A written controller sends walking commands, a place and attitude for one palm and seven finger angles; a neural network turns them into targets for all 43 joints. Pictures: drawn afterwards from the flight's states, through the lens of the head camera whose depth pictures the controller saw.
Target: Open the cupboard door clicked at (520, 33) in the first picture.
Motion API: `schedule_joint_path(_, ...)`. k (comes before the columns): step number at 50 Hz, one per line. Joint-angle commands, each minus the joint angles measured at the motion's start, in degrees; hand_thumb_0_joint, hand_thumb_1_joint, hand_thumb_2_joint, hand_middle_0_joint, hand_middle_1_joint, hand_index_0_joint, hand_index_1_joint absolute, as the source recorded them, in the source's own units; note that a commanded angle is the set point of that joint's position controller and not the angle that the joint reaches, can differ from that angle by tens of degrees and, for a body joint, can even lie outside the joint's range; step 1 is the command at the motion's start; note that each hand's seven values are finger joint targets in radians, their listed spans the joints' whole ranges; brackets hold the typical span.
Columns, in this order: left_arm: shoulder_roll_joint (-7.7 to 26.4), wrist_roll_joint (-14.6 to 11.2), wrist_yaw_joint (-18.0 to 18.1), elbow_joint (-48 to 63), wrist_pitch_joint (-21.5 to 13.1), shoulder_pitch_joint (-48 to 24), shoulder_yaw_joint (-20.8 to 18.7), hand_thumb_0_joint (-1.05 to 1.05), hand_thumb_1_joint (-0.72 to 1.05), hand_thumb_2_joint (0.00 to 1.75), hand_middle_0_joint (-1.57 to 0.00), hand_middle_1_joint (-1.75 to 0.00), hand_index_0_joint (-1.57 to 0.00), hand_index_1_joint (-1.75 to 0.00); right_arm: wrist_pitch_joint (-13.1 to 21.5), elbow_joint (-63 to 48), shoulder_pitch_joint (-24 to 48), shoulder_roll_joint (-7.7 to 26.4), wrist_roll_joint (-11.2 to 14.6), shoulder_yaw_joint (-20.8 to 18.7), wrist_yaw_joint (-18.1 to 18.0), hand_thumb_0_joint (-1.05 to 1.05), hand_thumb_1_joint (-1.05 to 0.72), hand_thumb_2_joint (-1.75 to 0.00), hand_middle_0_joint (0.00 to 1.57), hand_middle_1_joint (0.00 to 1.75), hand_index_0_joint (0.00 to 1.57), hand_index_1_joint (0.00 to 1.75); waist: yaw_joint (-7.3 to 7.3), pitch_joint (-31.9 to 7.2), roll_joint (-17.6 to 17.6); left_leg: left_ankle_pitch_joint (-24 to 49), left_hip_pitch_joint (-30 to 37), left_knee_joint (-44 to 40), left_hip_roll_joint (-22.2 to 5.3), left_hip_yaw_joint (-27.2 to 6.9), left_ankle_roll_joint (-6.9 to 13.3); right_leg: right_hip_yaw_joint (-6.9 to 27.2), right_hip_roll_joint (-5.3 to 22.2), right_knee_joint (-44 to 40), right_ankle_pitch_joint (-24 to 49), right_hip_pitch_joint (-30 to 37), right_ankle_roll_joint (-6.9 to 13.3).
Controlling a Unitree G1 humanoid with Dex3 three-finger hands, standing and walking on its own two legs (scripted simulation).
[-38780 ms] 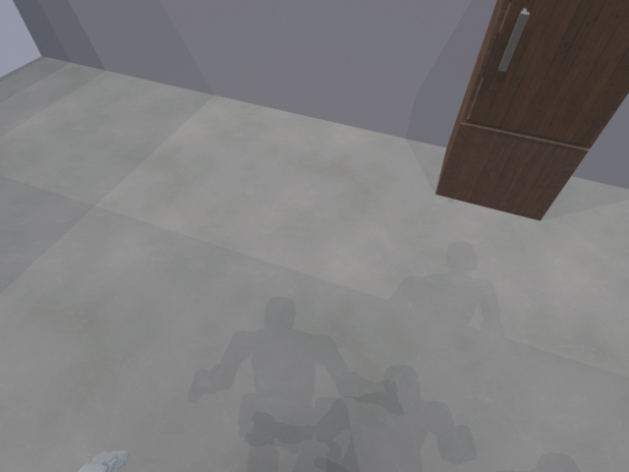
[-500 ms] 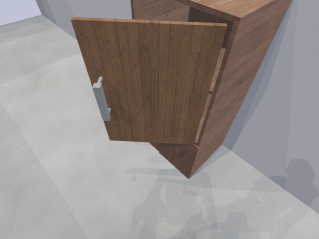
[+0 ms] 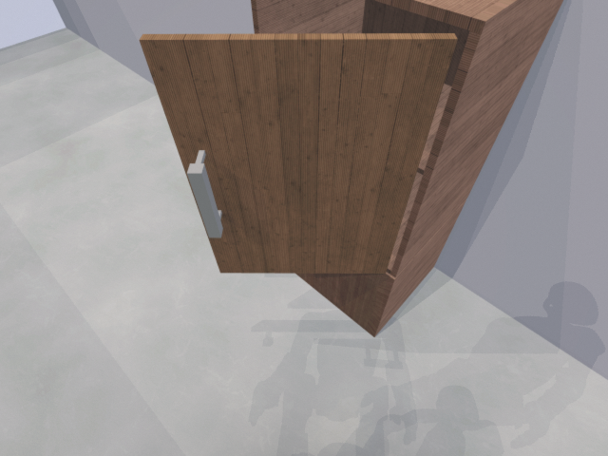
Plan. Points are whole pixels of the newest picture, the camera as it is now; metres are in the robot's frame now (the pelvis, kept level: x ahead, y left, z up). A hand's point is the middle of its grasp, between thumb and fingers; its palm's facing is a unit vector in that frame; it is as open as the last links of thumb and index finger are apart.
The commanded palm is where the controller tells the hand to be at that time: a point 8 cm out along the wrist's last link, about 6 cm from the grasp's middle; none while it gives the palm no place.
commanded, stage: come to a stop and stand still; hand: left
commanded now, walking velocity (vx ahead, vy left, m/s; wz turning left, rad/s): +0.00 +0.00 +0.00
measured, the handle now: (208, 195) +0.55 +0.22 -0.03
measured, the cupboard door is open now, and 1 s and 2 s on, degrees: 43 43 43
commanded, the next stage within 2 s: look again from close up in 0.94 s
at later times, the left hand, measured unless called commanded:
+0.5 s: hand out of the picture +0.04 +0.16 -0.17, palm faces +0.00 -0.98 -0.22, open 7.4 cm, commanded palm none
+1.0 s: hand out of the picture +0.03 +0.14 -0.17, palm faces +0.01 -0.98 -0.21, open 7.4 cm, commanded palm none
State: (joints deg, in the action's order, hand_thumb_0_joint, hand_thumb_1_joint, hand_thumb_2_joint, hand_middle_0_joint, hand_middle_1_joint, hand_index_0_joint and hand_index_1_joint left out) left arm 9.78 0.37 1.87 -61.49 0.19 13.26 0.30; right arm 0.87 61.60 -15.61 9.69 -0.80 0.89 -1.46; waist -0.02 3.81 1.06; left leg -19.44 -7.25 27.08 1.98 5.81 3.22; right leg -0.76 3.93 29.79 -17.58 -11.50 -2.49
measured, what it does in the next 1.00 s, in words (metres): stands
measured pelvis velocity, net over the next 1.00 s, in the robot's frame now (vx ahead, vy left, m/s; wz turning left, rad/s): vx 0.00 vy -0.05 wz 0.00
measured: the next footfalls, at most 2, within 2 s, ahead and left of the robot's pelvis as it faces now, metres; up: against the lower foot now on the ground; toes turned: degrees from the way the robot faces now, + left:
none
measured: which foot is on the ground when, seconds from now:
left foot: down 0.00-1.00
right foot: down 0.00-1.00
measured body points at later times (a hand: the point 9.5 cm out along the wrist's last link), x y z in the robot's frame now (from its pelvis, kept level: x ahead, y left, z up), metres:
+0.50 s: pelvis +0.01 -0.02 +0.00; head +0.04 -0.03 +0.45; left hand +0.04 +0.21 -0.15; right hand +0.03 -0.25 -0.16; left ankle -0.05 +0.08 -0.74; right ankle -0.02 -0.15 -0.73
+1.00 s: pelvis +0.00 -0.05 +0.01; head +0.03 -0.04 +0.46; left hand +0.03 +0.19 -0.15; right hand +0.03 -0.28 -0.15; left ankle -0.05 +0.08 -0.74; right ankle -0.02 -0.15 -0.74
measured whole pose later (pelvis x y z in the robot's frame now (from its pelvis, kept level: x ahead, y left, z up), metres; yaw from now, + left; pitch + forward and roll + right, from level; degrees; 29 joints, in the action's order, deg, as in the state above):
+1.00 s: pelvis +0.00 -0.05 +0.01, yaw +0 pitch +0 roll +0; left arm 10.9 0.4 1.3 -62.8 -0.8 12.2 0.2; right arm 0.8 65.4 -11.7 10.1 -0.6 0.1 -1.5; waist -0.3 3.3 -0.6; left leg -16.9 -5.5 22.9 -1.7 4.4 -0.8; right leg -2.5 0.2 25.8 -15.7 -9.7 1.2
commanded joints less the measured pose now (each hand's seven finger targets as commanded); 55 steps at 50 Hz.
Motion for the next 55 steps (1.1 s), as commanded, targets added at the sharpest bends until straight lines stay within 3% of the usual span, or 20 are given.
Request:
schedule_joint_path(1,6.13,0.19,0.57,1.85,-0.79,2.51,-1.37,0.0,0.9,0.9,-0.2,-0.3,-0.2,-0.3,1.3,-1.61,-3.09,6.58,-0.15,-1.19,-0.57,0.0,-0.9,-0.9,0.2,0.3,0.2,0.3,-0.24,-1.75,0.04,25.25,-1.11,-5.81,-8.27,-7.1,-0.18,0.96,1.67,-0.95,14.5,2.47,3.96)
schedule_joint_path(8,6.86,0.17,0.73,1.77,-0.82,1.78,-1.63,0.0,0.9,0.9,-0.2,-0.3,-0.2,-0.3,1.12,-0.61,-2.68,6.75,-0.15,-1.43,-0.75,0.0,-0.9,-0.9,0.2,0.3,0.2,0.3,0.0,-2.83,0.16,27.99,0.86,-4.99,-8.25,-6.03,-0.59,1.55,2.03,-0.55,19.41,2.77,4.2)
schedule_joint_path(21,7.41,0.37,0.54,1.66,-1.09,1.09,-1.67,0.0,0.9,0.9,-0.2,-0.3,-0.2,-0.3,0.86,0.37,-0.48,6.47,-0.08,-1.67,-0.61,0.0,-0.9,-0.9,0.2,0.3,0.2,0.3,-0.01,-1.82,-1.06,20.43,0.71,-5.8,-8.23,-5.42,-0.91,2.97,2.44,-3.07,20.34,2.2,4.62)
schedule_joint_path(27,7.98,0.39,0.44,1.49,-1.5,1.12,-1.72,0.0,0.9,0.9,-0.2,-0.3,-0.2,-0.3,0.92,0.65,-0.05,6.88,-0.04,-1.77,-0.58,0.0,-0.9,-0.9,0.2,0.3,0.2,0.3,0.0,-3.27,-1.87,20.54,1.27,-5.33,-8.18,-5.38,-1.27,3.36,3.09,-3.85,23.79,3.31,4.94)
schedule_joint_path(44,9.03,0.18,0.17,0.87,-1.93,0.86,-1.71,0.0,0.9,0.9,-0.2,-0.3,-0.2,-0.3,0.81,1.69,0.93,7.15,0.01,-1.7,-0.48,0.0,-0.9,-0.9,0.2,0.3,0.2,0.3,-0.12,-3.53,-1.03,16.28,0.78,-6.6,-8.5,-5.25,-2.07,4.28,3.33,-6.59,22.56,3.78,5.23)
schedule_joint_path(51,8.94,0.27,0.14,0.87,-2.04,0.69,-1.87,0.0,0.9,0.9,-0.2,-0.3,-0.2,-0.3,0.96,1.98,0.99,7.03,0.03,-1.78,-0.57,0.0,-0.9,-0.9,0.2,0.3,0.2,0.3,-0.21,-3.26,-1.73,17.98,1.05,-7.03,-8.86,-5.34,-2.03,3.69,2.95,-6.7,23.24,3.87,5.21)
schedule_joint_path(55,9.27,0.17,0.04,0.69,-2.01,0.62,-1.81,0.0,0.9,0.9,-0.2,-0.3,-0.2,-0.3,0.93,1.92,1.16,7.42,-0.01,-1.69,-0.49,0.0,-0.9,-0.9,0.2,0.3,0.2,0.3,-0.36,-2.78,-1.18,15.75,0.45,-7.48,-8.77,-5.56,-2.1,4.06,3.24,-7.51,20.46,3.36,5.2)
